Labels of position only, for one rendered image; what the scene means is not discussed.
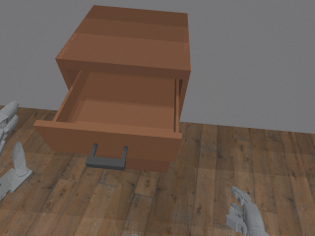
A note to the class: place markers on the robot right hand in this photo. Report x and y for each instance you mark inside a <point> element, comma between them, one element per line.
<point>245,218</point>

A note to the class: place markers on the cabinet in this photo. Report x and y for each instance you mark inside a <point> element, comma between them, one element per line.
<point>130,41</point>

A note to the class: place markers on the robot left hand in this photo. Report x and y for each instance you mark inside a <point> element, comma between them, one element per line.
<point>13,178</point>

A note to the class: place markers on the handle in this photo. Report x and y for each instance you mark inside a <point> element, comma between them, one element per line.
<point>106,162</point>

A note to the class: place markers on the drawer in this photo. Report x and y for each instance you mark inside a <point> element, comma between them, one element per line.
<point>116,111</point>

